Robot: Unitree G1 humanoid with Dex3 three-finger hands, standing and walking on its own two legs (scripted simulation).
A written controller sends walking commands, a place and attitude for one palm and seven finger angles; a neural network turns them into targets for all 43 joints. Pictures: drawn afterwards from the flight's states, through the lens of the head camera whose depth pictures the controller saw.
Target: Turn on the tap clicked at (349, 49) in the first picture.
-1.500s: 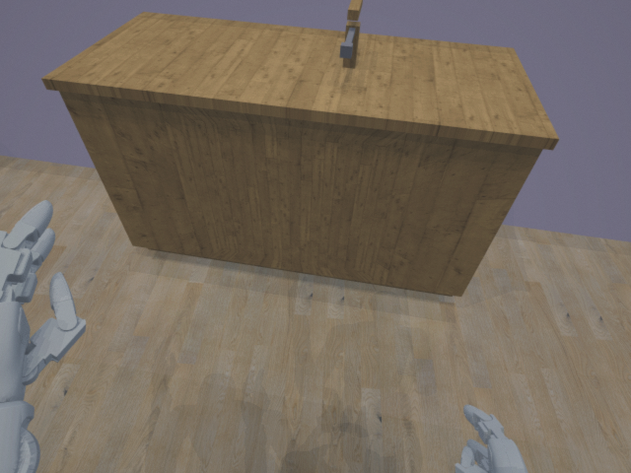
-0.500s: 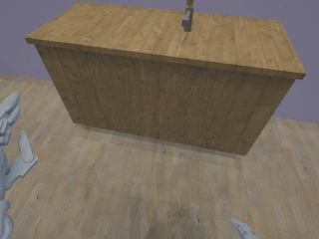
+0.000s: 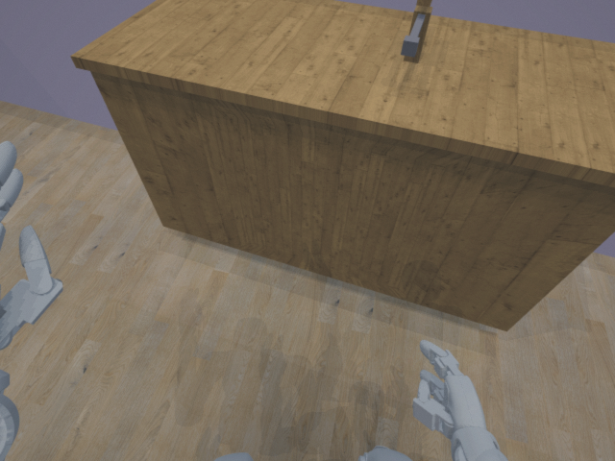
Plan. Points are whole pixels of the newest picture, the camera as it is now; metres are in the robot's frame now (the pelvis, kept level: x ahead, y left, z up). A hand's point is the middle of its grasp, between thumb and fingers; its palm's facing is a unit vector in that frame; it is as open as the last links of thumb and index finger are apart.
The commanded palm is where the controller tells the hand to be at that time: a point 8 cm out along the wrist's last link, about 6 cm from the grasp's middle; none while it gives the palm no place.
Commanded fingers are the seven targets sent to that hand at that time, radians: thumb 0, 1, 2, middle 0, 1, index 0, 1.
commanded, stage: turn to face it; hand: left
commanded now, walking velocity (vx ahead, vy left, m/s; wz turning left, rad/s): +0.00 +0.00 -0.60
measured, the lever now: (410, 46) +0.83 -0.11 +0.12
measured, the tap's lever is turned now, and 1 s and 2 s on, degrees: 0 0 0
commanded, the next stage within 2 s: take the last steps up to it in 0.90 s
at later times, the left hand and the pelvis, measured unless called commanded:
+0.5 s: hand (202, 221) +0.30 +0.14 +0.19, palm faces +0.17 -0.89 -0.43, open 7.4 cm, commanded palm +0.26 +0.19 +0.19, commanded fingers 0.00 0.90 0.90 -0.20 -0.30 -0.20 -0.30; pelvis +0.03 -0.03 +0.00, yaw -16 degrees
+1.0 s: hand (314, 250) +0.28 +0.03 +0.19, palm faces -0.09 -0.85 -0.52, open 7.4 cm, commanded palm +0.25 +0.10 +0.19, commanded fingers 0.00 0.90 0.90 -0.20 -0.30 -0.20 -0.30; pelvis -0.02 -0.06 +0.01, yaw -30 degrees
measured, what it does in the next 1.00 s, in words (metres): steps on the spot, turning right: right foot, then left foot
